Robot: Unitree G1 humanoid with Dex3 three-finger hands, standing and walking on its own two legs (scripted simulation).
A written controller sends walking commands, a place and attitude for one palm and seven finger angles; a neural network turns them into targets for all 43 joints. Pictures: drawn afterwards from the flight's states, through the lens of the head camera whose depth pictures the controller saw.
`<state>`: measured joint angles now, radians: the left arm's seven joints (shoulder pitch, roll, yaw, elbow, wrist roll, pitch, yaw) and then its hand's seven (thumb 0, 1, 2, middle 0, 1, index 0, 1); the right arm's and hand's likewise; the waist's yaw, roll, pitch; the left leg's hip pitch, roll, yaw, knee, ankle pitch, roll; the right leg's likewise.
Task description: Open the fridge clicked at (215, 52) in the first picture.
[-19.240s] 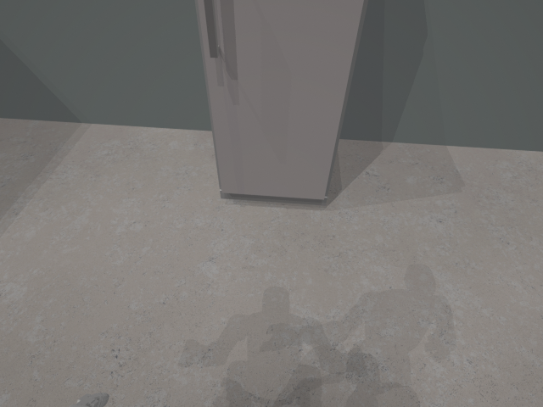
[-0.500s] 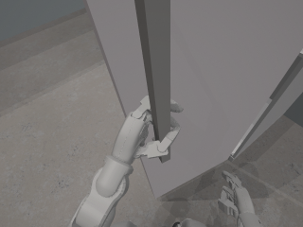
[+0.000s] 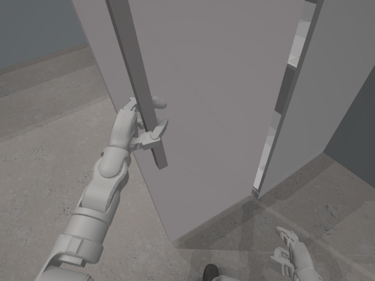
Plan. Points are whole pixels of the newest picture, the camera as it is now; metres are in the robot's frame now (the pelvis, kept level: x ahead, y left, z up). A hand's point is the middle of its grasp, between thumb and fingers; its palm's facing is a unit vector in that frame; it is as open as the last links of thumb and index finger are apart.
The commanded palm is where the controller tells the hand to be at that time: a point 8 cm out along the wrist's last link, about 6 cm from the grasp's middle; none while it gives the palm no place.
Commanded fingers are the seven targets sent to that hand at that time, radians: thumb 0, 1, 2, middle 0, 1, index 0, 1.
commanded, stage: stop walking and hold the door back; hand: left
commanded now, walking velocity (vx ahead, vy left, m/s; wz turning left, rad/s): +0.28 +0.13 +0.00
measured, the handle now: (139, 94) +0.41 +0.09 +0.21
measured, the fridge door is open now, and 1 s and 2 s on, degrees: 86 78 77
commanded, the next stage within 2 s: loosen the grip on the handle in 1.68 s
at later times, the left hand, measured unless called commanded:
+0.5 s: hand (156, 130) +0.37 +0.06 +0.15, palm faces -0.01 -0.99 -0.14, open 6.1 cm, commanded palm +0.39 +0.15 +0.13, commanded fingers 0.00 0.90 0.90 -0.45 -1.40 -0.45 -1.40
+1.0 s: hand (143, 114) +0.41 +0.09 +0.15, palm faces -0.02 -1.00 -0.09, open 6.2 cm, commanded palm +0.41 +0.16 +0.13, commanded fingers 0.00 0.90 0.90 -0.45 -1.40 -0.45 -1.40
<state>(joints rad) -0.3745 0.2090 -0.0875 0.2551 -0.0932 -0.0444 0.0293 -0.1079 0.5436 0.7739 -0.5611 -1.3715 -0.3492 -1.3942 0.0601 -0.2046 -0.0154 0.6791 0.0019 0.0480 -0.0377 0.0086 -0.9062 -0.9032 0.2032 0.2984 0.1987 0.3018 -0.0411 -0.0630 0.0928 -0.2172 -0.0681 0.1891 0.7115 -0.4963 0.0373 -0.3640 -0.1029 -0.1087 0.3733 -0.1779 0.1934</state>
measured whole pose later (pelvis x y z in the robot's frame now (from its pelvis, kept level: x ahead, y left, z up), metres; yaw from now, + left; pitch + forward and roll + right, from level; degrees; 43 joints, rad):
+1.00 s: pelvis -0.07 +0.00 -0.02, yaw +1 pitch -3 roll +0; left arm -1.07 0.25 0.12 1.14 -0.07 -0.12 0.00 0.00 0.60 0.77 -0.41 -1.38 -0.38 -1.40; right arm 0.25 -0.28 -0.01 0.77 0.05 -0.11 -0.09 0.01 -0.91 -0.90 0.20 0.30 0.20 0.30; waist -0.05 0.00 0.12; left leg -0.27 0.05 0.08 0.62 -0.29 0.00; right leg -0.32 -0.01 -0.03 0.59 -0.23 0.00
